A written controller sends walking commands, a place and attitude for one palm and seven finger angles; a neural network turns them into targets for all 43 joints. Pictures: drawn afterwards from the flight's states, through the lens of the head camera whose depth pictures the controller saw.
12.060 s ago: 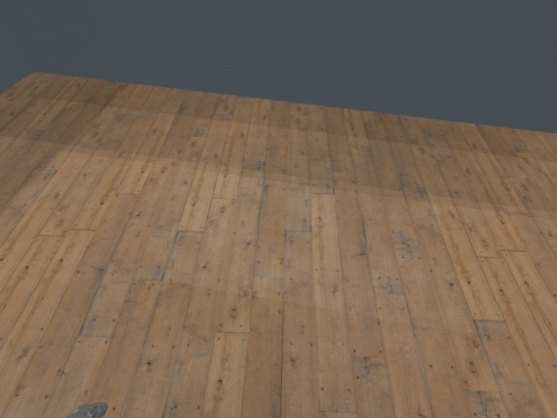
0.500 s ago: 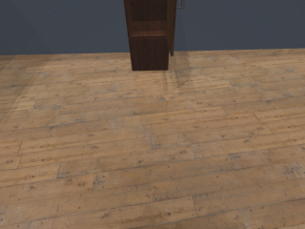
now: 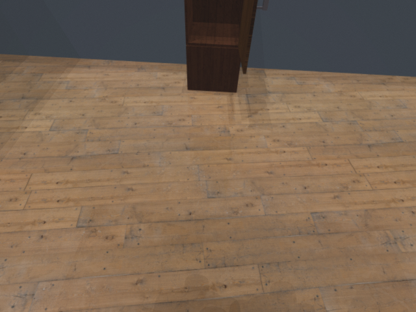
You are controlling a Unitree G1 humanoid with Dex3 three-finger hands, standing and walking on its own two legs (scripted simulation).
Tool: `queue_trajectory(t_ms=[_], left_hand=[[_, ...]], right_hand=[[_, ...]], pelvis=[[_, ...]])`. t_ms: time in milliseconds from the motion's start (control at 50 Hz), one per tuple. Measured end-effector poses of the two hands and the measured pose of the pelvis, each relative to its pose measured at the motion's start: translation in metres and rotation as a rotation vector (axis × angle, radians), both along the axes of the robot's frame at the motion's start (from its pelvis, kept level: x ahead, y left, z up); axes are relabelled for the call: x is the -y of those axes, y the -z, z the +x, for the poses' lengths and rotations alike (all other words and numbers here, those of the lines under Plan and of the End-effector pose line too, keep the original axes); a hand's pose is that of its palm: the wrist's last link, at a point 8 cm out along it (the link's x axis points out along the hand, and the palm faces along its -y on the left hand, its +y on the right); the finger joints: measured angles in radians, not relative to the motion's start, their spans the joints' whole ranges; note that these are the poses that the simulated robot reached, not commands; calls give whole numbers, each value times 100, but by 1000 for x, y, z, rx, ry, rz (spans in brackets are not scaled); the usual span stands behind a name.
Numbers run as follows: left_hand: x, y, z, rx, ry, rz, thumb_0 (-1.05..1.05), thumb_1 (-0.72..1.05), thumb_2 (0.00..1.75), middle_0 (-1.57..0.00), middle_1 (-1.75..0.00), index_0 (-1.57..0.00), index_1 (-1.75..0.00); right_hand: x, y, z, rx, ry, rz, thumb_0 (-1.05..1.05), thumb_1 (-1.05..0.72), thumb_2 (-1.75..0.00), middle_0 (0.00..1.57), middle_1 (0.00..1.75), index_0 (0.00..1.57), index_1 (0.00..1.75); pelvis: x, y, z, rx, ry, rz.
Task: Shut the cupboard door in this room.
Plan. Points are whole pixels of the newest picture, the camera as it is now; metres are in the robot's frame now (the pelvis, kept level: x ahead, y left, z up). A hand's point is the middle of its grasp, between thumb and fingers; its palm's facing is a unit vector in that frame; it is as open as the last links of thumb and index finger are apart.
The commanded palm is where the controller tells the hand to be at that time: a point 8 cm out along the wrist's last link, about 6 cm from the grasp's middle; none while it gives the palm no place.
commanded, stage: stand and wait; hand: left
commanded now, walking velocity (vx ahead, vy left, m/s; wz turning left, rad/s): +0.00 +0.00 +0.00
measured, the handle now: out of the picture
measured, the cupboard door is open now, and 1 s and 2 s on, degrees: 93 93 93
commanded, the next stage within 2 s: turn or walk to find it in 0.16 s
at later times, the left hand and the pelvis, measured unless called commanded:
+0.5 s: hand out of the picture +0.01 +0.20 -0.18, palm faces +0.10 -0.97 -0.22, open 7.4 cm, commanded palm none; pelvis -0.01 +0.01 -0.01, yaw +4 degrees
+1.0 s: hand out of the picture -0.02 +0.15 -0.14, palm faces +0.33 -0.90 -0.28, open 7.4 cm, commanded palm none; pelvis -0.01 -0.05 +0.01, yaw +20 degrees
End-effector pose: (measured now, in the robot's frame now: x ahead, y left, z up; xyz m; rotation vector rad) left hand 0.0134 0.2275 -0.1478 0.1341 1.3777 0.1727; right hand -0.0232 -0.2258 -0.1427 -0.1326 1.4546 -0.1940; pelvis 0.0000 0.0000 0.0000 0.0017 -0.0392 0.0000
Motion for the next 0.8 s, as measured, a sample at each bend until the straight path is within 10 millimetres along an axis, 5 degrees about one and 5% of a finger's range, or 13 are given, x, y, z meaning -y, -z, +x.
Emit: queue_trajectory(t_ms=[200,380,560,700,800], left_hand=[[-4,-12,-5,32,0,18,0,91,90,-20,-30,-20,-30],[-7,-4,-19,4,-42,9,0,91,90,-20,-30,-20,-30],[-27,-7,1,60,-60,58,0,91,90,-20,-30,-20,-30],[-15,-34,22,218,-96,134,0,91,90,-20,-30,-20,-30],[3,-48,5,230,-142,161,0,91,90,-20,-30,-20,-30]], right_hand=[[-2,-4,35,94,-48,9,1,-94,-90,20,30,20,30],[5,-3,44,102,-84,-9,0,-92,-90,20,30,20,30],[5,-4,50,100,-125,-13,0,-91,-90,20,30,20,30],[32,7,65,100,-200,24,0,-91,-90,20,30,20,30],[55,5,92,123,-245,23,0,-91,-90,20,30,20,30]], pelvis=[[0,-7,-3,-7,-5,-1],[-3,0,-7,-15,-36,-13],[0,2,-12,-52,-98,-7],[28,2,-18,-69,-186,2],[42,-4,-17,-40,-244,29]])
